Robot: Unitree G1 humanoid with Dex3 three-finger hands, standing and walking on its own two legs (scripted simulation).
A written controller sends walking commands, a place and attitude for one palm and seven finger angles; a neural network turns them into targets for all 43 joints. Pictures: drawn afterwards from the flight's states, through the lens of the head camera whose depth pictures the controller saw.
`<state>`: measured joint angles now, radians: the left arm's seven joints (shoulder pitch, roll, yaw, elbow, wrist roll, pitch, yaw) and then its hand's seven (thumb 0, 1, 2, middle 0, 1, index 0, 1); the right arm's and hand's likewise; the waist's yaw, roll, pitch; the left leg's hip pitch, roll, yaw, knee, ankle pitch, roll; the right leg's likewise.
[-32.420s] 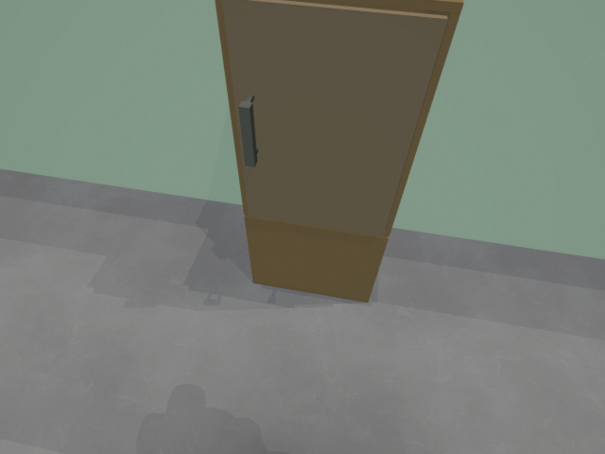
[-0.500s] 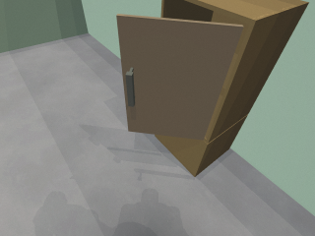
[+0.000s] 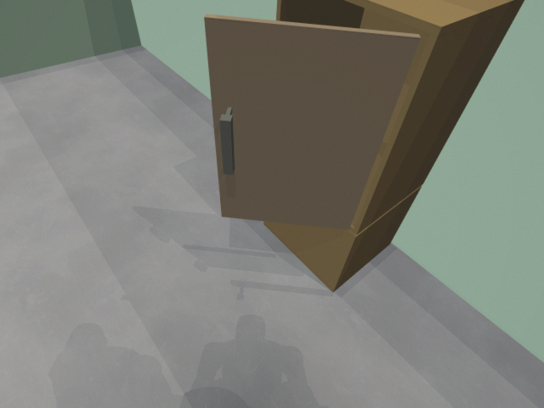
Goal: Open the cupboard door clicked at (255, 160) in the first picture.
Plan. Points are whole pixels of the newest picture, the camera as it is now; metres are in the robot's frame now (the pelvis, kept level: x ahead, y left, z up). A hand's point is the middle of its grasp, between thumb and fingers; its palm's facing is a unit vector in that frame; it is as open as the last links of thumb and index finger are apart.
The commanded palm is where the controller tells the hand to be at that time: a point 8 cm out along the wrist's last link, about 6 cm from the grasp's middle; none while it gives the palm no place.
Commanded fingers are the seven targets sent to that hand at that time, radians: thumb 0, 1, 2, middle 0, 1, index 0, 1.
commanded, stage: come to a stop and stand still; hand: left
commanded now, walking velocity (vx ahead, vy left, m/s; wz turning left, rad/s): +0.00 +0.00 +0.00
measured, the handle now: (229, 141) +0.70 +0.14 -0.02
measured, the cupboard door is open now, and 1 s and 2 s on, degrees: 45 45 45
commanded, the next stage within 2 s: look again from close up in 0.02 s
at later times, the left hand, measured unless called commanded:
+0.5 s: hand out of the picture -0.01 +0.14 -0.17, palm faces +0.01 -0.99 -0.14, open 7.4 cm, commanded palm none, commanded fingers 0.00 0.90 0.90 -0.20 -0.30 -0.20 -0.30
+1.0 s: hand out of the picture +0.02 +0.14 -0.18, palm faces +0.03 -0.99 -0.16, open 7.4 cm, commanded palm none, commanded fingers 0.00 0.90 0.90 -0.20 -0.30 -0.20 -0.30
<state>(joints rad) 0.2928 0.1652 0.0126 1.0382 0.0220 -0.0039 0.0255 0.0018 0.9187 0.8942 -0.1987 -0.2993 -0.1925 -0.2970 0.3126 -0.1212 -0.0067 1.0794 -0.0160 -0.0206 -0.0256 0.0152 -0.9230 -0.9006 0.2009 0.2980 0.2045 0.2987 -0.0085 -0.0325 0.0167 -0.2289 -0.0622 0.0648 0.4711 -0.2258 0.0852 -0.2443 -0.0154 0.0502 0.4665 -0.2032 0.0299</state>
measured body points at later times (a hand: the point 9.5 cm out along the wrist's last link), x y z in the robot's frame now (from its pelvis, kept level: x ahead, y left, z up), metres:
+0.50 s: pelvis +0.01 -0.02 +0.00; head +0.01 -0.01 +0.45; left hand -0.01 +0.19 -0.16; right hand +0.01 -0.24 -0.15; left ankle +0.02 +0.06 -0.74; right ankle +0.03 -0.15 -0.74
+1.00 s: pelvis +0.05 -0.03 +0.00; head +0.05 -0.02 +0.45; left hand +0.02 +0.19 -0.16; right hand +0.02 -0.25 -0.16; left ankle +0.02 +0.06 -0.74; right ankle +0.03 -0.15 -0.74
